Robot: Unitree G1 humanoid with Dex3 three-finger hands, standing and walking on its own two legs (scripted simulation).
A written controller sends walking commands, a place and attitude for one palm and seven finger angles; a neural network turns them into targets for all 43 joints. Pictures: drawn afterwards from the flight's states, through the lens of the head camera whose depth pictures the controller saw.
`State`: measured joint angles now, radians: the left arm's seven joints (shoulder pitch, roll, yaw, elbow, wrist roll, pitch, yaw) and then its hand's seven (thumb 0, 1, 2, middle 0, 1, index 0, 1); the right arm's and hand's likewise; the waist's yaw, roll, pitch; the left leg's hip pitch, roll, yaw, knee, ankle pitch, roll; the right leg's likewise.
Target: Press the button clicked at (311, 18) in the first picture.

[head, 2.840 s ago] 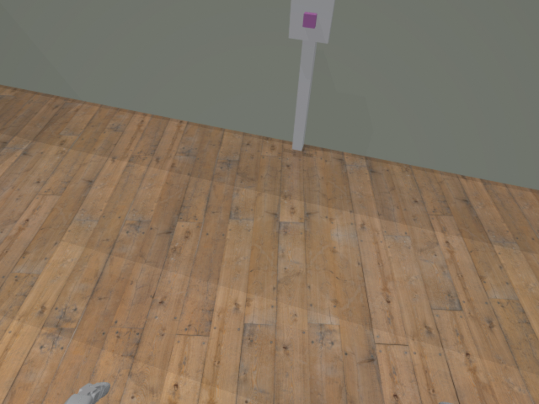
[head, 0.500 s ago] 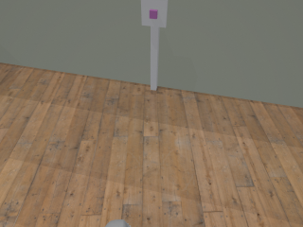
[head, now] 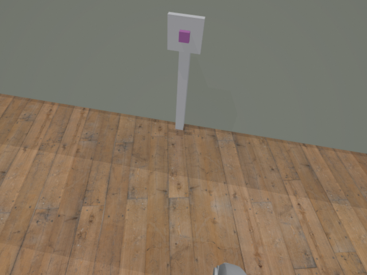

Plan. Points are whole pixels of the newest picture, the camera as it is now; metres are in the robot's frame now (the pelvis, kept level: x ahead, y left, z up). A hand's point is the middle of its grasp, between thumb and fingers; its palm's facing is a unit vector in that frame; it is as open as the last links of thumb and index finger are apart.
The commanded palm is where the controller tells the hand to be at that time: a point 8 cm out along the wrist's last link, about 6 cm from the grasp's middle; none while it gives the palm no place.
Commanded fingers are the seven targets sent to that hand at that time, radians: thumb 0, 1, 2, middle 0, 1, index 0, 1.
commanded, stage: walk to a spot facing it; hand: left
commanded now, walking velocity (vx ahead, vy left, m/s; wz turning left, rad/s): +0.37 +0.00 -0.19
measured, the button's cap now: (184, 36) +1.17 +0.08 -0.04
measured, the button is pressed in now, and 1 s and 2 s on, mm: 0 0 0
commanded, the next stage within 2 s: take the last steps up to it in 0.54 s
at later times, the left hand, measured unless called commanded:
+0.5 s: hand (147, 213) +0.31 +0.12 -0.17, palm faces -0.02 -0.97 -0.23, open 7.2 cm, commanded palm none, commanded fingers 0.00 0.90 0.90 -0.20 -0.30 -0.20 -0.30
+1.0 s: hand (138, 182) +0.41 +0.17 -0.18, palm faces +0.02 -0.99 -0.15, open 7.4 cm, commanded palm none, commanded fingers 0.00 0.90 0.90 -0.20 -0.30 -0.20 -0.30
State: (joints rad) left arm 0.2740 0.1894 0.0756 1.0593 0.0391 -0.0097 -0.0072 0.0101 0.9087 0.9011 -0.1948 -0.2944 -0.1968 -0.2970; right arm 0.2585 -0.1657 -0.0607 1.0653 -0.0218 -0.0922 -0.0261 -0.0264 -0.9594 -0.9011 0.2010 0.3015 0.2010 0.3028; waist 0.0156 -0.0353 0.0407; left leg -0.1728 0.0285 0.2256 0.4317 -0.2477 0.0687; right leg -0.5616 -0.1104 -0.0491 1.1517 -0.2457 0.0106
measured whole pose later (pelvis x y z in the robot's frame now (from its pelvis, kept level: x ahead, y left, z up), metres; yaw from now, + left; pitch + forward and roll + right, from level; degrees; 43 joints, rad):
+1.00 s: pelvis +0.42 -0.01 +0.00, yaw -3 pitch -1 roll -1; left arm 0.30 0.17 0.06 1.11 0.03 -0.01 0.00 0.01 0.91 0.90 -0.20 -0.29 -0.20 -0.30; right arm 0.23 -0.15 -0.04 1.05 -0.02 -0.08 -0.03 -0.02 -0.95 -0.90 0.20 0.30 0.20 0.30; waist 0.01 -0.03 0.05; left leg -0.19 0.05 0.21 0.43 -0.22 0.05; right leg -0.49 -0.10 -0.07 1.12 -0.31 0.01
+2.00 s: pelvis +0.63 -0.07 -0.01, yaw -6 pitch -2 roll -1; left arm 0.24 0.18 0.06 1.05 0.02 0.05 0.04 0.01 0.91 0.90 -0.20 -0.29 -0.20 -0.30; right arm 0.06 -0.13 -0.04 1.01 -0.01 0.00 -0.05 -0.03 -0.93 -0.90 0.20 0.30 0.20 0.30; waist 0.03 -0.02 0.12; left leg -0.32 0.07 0.14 0.47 -0.12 0.04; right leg -0.41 -0.03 -0.01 1.02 -0.49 0.04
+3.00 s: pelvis +0.58 -0.05 +0.00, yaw -5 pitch -2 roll +0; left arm 0.26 0.15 0.01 1.14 0.02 0.00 0.03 0.01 0.91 0.90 -0.20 -0.29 -0.20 -0.30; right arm 0.23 -0.16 -0.01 1.12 -0.01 -0.02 -0.04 0.00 -0.95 -0.90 0.20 0.30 0.20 0.30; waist 0.02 -0.01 0.03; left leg -0.13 0.00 0.09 0.42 -0.26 0.02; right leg -0.18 -0.08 -0.04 0.41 -0.20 0.06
